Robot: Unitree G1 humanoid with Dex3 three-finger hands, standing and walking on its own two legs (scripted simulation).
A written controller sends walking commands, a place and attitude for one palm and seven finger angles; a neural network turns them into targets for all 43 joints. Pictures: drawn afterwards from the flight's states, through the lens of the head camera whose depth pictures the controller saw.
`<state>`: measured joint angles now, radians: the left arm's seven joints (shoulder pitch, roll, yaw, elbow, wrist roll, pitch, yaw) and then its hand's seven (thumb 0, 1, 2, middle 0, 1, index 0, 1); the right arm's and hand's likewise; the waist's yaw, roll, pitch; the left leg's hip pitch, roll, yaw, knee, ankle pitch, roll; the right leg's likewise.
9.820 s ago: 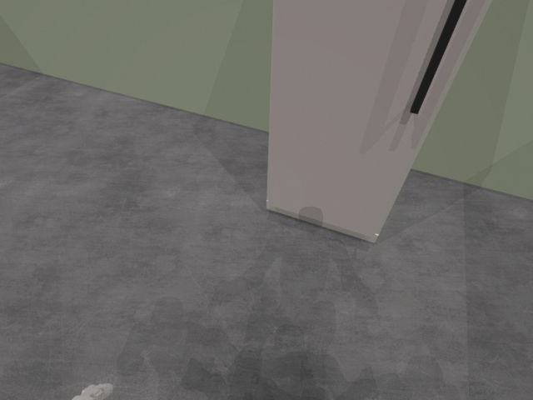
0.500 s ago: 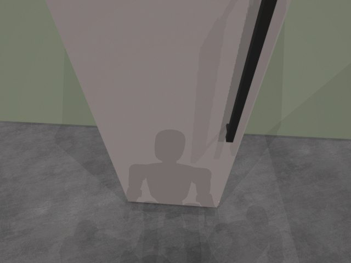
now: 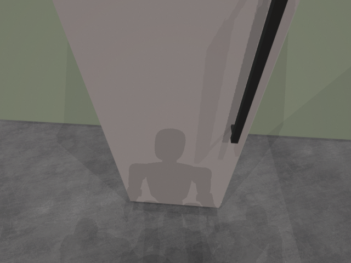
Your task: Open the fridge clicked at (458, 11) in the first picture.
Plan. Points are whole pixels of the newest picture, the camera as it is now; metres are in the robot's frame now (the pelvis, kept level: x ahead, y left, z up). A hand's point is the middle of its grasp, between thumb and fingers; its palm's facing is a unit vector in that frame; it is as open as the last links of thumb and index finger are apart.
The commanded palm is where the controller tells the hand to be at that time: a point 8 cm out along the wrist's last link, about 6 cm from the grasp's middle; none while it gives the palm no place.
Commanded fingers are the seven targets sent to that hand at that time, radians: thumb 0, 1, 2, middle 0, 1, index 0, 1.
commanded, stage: raise the hand to about handle height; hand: right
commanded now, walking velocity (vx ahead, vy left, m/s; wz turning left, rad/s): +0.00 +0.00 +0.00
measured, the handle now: (254, 65) +0.50 -0.15 +0.21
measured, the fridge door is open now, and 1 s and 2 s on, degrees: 0 0 0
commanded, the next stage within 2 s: none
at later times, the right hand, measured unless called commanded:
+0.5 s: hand out of the picture +0.13 -0.21 -0.03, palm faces +0.17 +0.98 -0.02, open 8.9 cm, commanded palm +0.13 -0.26 +0.00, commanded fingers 0.00 -0.32 -0.65 0.24 0.68 0.24 0.68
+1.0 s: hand (315, 230) +0.19 -0.24 +0.06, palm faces +0.09 +0.99 -0.06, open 12.0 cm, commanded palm +0.16 -0.29 +0.08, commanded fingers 0.00 0.27 -0.40 0.28 1.05 0.28 1.05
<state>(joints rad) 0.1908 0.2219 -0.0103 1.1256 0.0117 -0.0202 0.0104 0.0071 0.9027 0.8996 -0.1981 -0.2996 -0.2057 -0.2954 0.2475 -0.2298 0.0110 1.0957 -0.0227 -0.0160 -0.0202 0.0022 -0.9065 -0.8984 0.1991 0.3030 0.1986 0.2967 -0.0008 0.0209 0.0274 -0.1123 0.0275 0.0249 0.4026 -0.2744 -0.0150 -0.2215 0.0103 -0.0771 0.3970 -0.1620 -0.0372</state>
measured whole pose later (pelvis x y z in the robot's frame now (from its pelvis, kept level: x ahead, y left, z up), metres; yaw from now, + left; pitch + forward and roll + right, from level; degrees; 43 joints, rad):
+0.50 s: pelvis -0.02 +0.04 -0.06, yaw -3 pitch +8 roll +1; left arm 0.19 0.27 0.05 0.56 -0.03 -0.25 0.06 0.01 0.90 0.90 -0.20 -0.30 -0.21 -0.30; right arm 0.52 -0.24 -0.30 0.10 0.35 -0.45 0.39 0.01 -0.54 -0.74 0.23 0.54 0.23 0.53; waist -0.04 0.02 -0.10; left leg -0.57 -0.01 0.11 0.95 -0.52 0.04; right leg -0.72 -0.04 0.02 0.96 -0.38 0.01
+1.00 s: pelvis -0.02 +0.01 -0.03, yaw -2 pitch +4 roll +2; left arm 0.31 0.27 -0.02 0.63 -0.06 -0.27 0.10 0.02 0.90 0.90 -0.20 -0.30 -0.21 -0.30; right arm 0.32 -0.33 -0.36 0.02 0.38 -0.22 0.39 0.00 0.04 -0.50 0.26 0.91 0.26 0.90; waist -0.01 -0.04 -0.07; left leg -0.40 0.00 0.08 0.74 -0.42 0.00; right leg -0.55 -0.03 -0.02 0.78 -0.31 -0.02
